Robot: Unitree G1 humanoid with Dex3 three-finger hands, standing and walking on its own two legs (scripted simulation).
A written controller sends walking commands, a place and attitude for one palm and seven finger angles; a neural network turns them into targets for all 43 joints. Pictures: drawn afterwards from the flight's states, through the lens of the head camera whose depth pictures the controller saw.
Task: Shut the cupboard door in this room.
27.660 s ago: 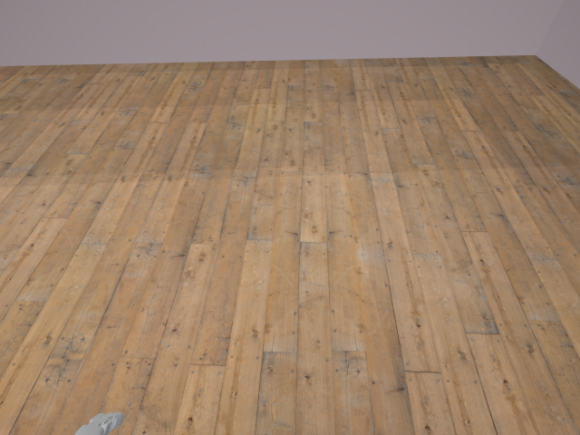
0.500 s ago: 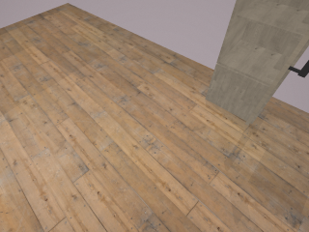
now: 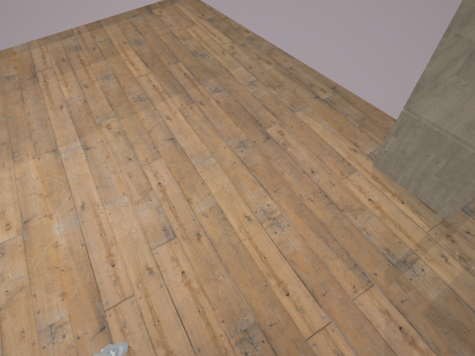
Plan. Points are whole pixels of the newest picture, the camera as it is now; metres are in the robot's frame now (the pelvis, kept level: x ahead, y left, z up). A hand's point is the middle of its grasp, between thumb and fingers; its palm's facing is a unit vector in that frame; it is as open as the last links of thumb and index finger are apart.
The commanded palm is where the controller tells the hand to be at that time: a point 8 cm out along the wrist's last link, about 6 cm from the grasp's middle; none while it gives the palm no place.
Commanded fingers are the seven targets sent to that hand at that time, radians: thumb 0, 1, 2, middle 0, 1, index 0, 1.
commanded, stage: turn or walk to find it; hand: left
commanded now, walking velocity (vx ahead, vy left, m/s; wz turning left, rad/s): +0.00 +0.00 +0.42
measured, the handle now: out of the picture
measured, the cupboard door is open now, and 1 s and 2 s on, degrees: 88 88 88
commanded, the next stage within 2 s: none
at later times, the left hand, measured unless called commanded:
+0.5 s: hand out of the picture -0.06 +0.16 -0.16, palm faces +0.29 -0.93 -0.23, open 7.3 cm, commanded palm none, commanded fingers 0.00 0.90 0.90 -0.20 -0.30 -0.20 -0.30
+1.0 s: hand out of the picture -0.01 +0.24 -0.15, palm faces +0.41 -0.88 -0.25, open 7.3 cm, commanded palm none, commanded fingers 0.00 0.90 0.90 -0.20 -0.30 -0.20 -0.30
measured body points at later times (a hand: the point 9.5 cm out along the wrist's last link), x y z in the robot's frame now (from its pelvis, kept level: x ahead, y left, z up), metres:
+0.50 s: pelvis -0.01 -0.02 +0.00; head +0.04 -0.01 +0.45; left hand -0.07 +0.21 -0.14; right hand +0.15 -0.24 -0.15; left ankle -0.08 +0.10 -0.70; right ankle +0.00 -0.11 -0.73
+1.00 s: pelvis -0.03 +0.00 +0.01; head +0.02 +0.03 +0.46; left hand -0.03 +0.28 -0.13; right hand +0.11 -0.21 -0.14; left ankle -0.07 +0.09 -0.73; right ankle +0.02 -0.14 -0.69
